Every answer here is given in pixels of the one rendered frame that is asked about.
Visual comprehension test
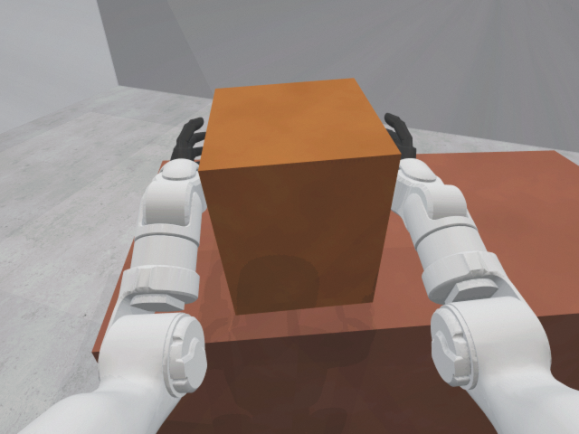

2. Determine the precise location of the robot right upper arm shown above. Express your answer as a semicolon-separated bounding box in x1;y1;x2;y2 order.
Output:
431;297;579;434

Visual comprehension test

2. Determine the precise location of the robot right hand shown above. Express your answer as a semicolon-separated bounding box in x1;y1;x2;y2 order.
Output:
384;113;416;160

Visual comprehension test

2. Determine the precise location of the carton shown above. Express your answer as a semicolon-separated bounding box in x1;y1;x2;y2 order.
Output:
198;78;402;316

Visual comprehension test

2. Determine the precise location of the robot left upper arm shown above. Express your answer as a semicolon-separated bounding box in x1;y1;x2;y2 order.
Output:
17;313;207;434

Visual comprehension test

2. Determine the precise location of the robot left forearm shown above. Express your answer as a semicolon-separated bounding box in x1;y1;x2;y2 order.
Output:
98;158;207;379

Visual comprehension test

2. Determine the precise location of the robot right forearm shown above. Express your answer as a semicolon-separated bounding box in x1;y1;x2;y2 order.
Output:
391;158;552;369

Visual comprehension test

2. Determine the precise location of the robot left hand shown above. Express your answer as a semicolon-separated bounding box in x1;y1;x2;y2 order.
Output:
170;118;206;164

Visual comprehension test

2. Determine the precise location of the pedestal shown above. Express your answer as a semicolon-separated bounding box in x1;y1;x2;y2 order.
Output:
92;150;579;434

